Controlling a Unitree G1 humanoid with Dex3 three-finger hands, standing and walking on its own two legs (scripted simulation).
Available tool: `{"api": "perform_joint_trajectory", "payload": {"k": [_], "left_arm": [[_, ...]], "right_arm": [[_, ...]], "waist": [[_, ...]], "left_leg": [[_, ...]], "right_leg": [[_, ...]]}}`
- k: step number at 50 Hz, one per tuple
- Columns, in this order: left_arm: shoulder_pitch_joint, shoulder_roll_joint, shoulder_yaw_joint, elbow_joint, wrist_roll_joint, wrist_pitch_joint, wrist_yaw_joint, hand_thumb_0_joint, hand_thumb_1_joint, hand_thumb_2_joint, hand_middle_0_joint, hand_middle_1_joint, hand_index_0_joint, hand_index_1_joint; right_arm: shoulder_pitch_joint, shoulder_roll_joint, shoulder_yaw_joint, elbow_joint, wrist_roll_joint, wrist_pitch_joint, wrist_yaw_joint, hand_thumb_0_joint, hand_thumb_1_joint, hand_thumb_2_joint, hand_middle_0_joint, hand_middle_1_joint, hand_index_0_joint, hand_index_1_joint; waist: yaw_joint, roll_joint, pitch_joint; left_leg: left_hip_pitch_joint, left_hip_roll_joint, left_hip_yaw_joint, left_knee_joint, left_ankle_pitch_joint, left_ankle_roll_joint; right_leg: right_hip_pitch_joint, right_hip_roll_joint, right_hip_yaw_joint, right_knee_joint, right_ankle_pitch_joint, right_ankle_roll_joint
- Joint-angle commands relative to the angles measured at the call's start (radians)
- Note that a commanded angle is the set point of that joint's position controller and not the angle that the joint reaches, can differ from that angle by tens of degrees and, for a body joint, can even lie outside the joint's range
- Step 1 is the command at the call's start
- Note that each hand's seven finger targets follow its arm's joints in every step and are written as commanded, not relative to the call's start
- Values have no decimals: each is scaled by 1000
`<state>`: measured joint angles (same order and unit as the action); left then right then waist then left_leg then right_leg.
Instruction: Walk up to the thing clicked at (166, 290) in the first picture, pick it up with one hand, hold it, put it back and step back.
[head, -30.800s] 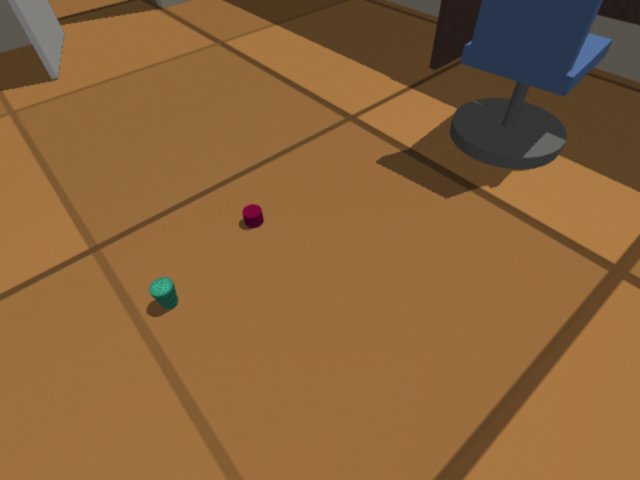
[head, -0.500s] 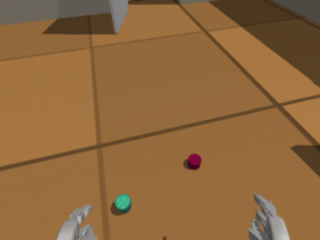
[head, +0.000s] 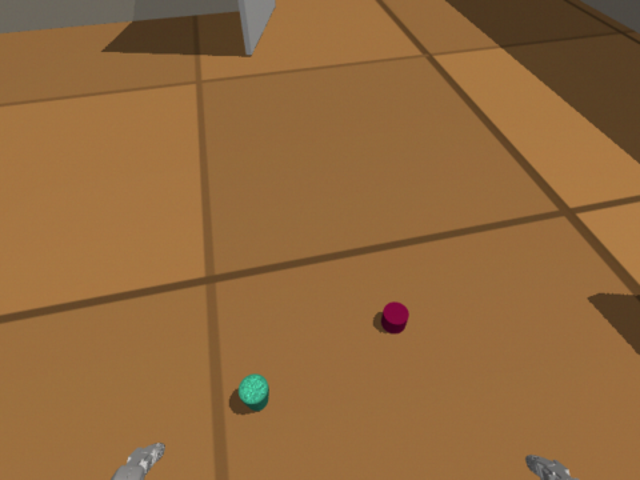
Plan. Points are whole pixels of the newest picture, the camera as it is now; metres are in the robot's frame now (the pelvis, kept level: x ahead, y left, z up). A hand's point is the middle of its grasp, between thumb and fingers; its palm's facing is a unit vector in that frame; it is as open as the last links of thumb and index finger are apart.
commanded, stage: stand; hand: left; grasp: from above
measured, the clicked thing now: (255, 395) +0.45 +0.24 -0.69
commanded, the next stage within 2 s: none
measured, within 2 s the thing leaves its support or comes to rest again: neither
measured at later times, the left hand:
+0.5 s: hand out of the picture +0.04 +0.23 -0.13, palm faces +0.02 -0.95 -0.32, open 7.4 cm
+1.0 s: hand out of the picture +0.06 +0.22 -0.13, palm faces -0.01 -0.95 -0.32, open 7.4 cm
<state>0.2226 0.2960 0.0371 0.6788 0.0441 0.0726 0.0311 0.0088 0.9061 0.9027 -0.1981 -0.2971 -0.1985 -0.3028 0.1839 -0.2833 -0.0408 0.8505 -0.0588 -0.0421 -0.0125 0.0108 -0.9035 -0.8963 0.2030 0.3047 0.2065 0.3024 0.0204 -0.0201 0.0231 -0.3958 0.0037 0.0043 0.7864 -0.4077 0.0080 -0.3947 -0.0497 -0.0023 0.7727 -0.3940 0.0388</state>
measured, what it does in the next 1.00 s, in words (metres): stands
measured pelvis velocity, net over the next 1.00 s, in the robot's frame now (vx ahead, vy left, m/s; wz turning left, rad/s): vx -0.01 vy -0.01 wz -0.02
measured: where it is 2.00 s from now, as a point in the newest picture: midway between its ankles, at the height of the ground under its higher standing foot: outside the picture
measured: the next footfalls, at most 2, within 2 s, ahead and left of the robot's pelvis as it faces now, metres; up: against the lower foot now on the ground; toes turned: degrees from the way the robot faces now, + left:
none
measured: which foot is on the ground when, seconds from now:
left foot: down 0.00-1.00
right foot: down 0.00-1.00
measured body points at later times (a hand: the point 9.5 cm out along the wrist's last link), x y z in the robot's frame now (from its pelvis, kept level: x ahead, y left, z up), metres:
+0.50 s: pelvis -0.01 +0.00 +0.03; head -0.01 +0.00 +0.48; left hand +0.04 +0.28 -0.11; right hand +0.06 -0.27 -0.11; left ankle +0.00 +0.12 -0.71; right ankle +0.01 -0.15 -0.71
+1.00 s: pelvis -0.01 -0.01 +0.04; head +0.00 -0.02 +0.49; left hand +0.06 +0.27 -0.10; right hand +0.04 -0.31 -0.11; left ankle +0.00 +0.12 -0.71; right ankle +0.01 -0.15 -0.71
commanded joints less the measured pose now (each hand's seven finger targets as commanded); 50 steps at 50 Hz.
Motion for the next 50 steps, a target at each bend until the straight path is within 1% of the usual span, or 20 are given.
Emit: {"api": "perform_joint_trajectory", "payload": {"k": [1, 3, 6, 8, 10, 12, 14, 18, 26, 28, 30, 32, 38, 39, 40, 44, 45, 47, 49, 50], "left_arm": [[-47, 117, 49, 33, -2, -68, 12, 0, 900, 900, -200, -300, -200, -301], [-42, 128, 50, 93, -2, -77, 10, 0, 900, 900, -200, -300, -200, -301], [-35, 145, 52, 167, -8, -85, 14, 0, 900, 900, -200, -300, -200, -301], [-32, 142, 47, 208, -15, -85, 16, 0, 900, 900, -200, -300, -200, -301], [-51, 140, 43, 238, -18, -78, 18, 0, 900, 900, -200, -300, -200, -301], [-47, 146, 40, 270, -17, -76, 18, 0, 900, 900, -200, -300, -200, -301], [-56, 146, 38, 297, -14, -73, 18, 0, 900, 900, -200, -300, -200, -301], [-54, 147, 36, 345, -10, -73, 13, 0, 900, 900, -200, -300, -200, -301], [-78, 159, 36, 375, -12, -86, 10, 0, 900, 900, -200, -300, -200, -301], [-75, 164, 35, 386, -13, -87, 10, 0, 900, 900, -200, -300, -200, -301], [-85, 175, 35, 388, -13, -86, 8, 0, 900, 900, -200, -300, -200, -301], [-85, 172, 33, 390, -14, -89, 8, 0, 900, 900, -200, -300, -200, -301], [-95, 187, 32, 398, -18, -89, 4, 0, 900, 900, -200, -300, -200, -301], [-91, 188, 31, 400, -16, -91, 3, 0, 900, 900, -200, -300, -200, -301], [-109, 197, 33, 396, -17, -93, 3, 0, 900, 900, -200, -300, -200, -301], [-119, 197, 33, 397, -23, -93, 2, 0, 900, 900, -200, -300, -200, -301], [-117, 198, 31, 400, -23, -91, 0, 0, 900, 900, -200, -300, -200, -301], [-121, 195, 31, 401, -24, -91, -1, 0, 900, 900, -200, -300, -200, -301], [-119, 196, 30, 403, -25, -89, -3, 0, 900, 900, -200, -300, -200, -301], [-120, 195, 30, 403, -25, -92, -3, 0, 900, 900, -200, -300, -200, -301]], "right_arm": [[-48, -161, -51, -43, 1, -15, -14, 0, -900, -900, 200, 300, 200, 300], [-43, -159, -49, -14, 7, -8, -19, 0, -900, -900, 200, 300, 200, 300], [-15, -157, -49, 34, 16, -2, -26, 0, -900, -900, 200, 300, 200, 300], [2, -167, -47, 69, 19, 1, -31, 0, -900, -900, 200, 300, 200, 300], [-8, -174, -45, 90, 20, 5, -33, 0, -900, -900, 200, 300, 200, 300], [-17, -177, -43, 112, 23, 8, -33, 0, -900, -900, 200, 300, 200, 300], [-30, -181, -41, 128, 23, 13, -33, 0, -900, -900, 200, 300, 200, 300], [-42, -183, -42, 151, 23, 20, -29, 0, -900, -900, 200, 300, 200, 300], [-52, -184, -39, 178, 28, 17, -20, 0, -900, -900, 200, 300, 200, 300], [-56, -175, -34, 185, 30, 17, -19, 0, -900, -900, 200, 300, 200, 300], [-45, -180, -33, 192, 29, 21, -17, 0, -900, -900, 200, 300, 200, 300], [-59, -188, -35, 191, 32, 20, -15, 0, -900, -900, 200, 300, 200, 300], [-57, -196, -28, 205, 33, 23, -13, 0, -900, -900, 200, 300, 200, 300], [-59, -194, -29, 203, 34, 23, -11, 0, -900, -900, 200, 300, 200, 300], [-54, -196, -28, 205, 34, 23, -10, 0, -900, -900, 200, 300, 200, 300], [-46, -204, -24, 216, 34, 22, -12, 0, -900, -900, 200, 300, 200, 300], [-51, -204, -21, 217, 35, 20, -11, 0, -900, -900, 200, 300, 200, 300], [-58, -208, -21, 217, 36, 19, -11, 0, -900, -900, 200, 300, 200, 300], [-60, -213, -19, 220, 36, 18, -12, 0, -900, -900, 200, 300, 200, 300], [-66, -216, -20, 218, 37, 16, -13, 0, -900, -900, 200, 300, 200, 300]], "waist": [[7, 97, -66], [4, 61, -61], [-6, 12, -86], [-10, 30, -82], [-9, 46, -47], [-5, 47, -40], [-3, 53, 4], [-3, 34, 48], [-10, 28, 27], [-9, 1, 29], [-13, 7, 57], [-14, 6, 31], [-12, 11, 59], [-12, -5, 41], [-20, -8, 27], [-23, 28, 11], [-16, 17, 25], [-17, 35, 9], [-14, 33, 15], [-15, 40, -9]], "left_leg": [[76, 91, -148, -294, 179, 53], [111, 82, -125, -307, 233, 40], [201, 64, -81, -286, 376, 26], [246, 70, -78, -310, 435, 24], [240, 81, -91, -363, 386, 23], [248, 83, -90, -382, 394, 20], [212, 89, -104, -438, 282, 17], [193, 88, -112, -504, 129, 13], [240, 92, -93, -493, 205, 12], [261, 92, -89, -496, 214, 6], [224, 86, -88, -511, 145, 5], [273, 92, -81, -485, 212, 7], [229, 93, -80, -502, 142, 4], [257, 92, -75, -485, 178, 6], [268, 93, -70, -474, 213, 6], [260, 103, -70, -485, 212, 6], [242, 98, -73, -495, 194, 1], [256, 105, -73, -493, 228, 3], [252, 108, -73, -500, 204, 5], [277, 111, -72, -487, 262, 8]], "right_leg": [[104, -16, 35, -170, 182, -54], [146, -26, 47, -212, 239, -59], [198, -54, 69, -263, 396, -69], [209, -55, 66, -276, 431, -68], [214, -47, 60, -302, 368, -62], [237, -50, 59, -330, 365, -59], [241, -41, 54, -356, 277, -51], [236, -38, 55, -397, 196, -48], [254, -59, 74, -439, 248, -48], [236, -57, 77, -450, 231, -48], [230, -52, 80, -468, 167, -45], [223, -62, 87, -471, 205, -51], [219, -54, 94, -484, 151, -47], [214, -62, 100, -491, 149, -51], [219, -69, 111, -492, 174, -54], [247, -66, 105, -476, 229, -55], [244, -61, 103, -483, 194, -53], [253, -60, 97, -468, 234, -56], [247, -60, 99, -473, 224, -55], [261, -66, 98, -464, 285, -57]]}}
